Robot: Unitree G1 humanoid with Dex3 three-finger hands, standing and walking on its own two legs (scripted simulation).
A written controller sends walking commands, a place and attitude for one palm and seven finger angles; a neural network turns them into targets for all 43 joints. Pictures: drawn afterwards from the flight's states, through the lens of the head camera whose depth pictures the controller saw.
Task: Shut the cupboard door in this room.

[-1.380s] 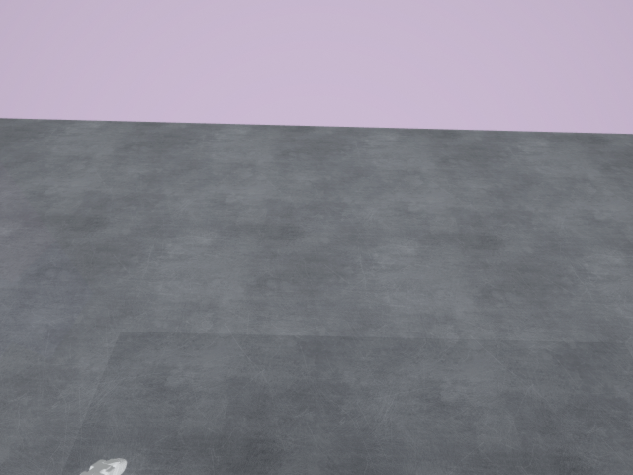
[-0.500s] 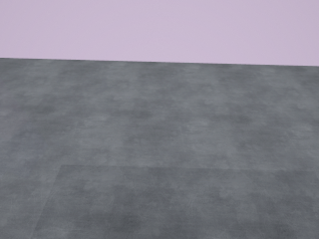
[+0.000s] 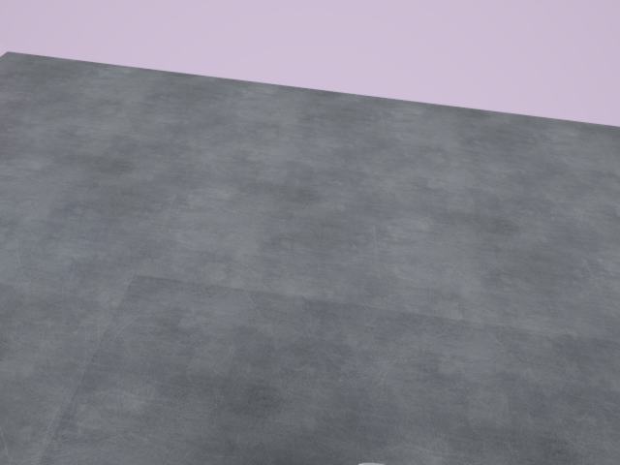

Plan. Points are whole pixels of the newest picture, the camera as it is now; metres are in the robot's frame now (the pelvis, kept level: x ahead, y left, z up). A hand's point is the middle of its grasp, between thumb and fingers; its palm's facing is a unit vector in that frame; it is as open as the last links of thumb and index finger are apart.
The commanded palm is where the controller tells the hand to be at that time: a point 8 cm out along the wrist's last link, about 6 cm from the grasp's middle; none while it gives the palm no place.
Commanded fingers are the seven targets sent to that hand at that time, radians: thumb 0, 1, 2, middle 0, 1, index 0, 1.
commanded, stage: turn or walk to find it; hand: left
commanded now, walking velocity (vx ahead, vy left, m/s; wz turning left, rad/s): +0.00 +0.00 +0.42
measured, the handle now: out of the picture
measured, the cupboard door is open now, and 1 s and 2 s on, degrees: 57 57 57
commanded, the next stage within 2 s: stand and wait in 1.94 s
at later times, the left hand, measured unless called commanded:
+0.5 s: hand out of the picture -0.04 +0.17 -0.16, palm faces +0.27 -0.93 -0.25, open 7.4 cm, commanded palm none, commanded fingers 0.00 0.90 0.90 -0.20 -0.30 -0.20 -0.30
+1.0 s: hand out of the picture -0.06 +0.20 -0.15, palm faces +0.47 -0.84 -0.28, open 7.4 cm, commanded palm none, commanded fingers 0.00 0.90 0.90 -0.20 -0.30 -0.20 -0.30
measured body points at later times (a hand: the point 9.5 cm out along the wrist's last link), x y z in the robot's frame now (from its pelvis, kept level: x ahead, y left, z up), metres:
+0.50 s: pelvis -0.03 -0.03 +0.01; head +0.00 -0.03 +0.45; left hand -0.06 +0.22 -0.14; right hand +0.10 -0.28 -0.14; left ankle -0.08 +0.10 -0.68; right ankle -0.03 -0.15 -0.73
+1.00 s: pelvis -0.04 -0.03 +0.00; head -0.01 -0.03 +0.45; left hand -0.08 +0.24 -0.13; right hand +0.13 -0.21 -0.15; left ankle -0.08 +0.09 -0.73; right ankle +0.01 -0.13 -0.73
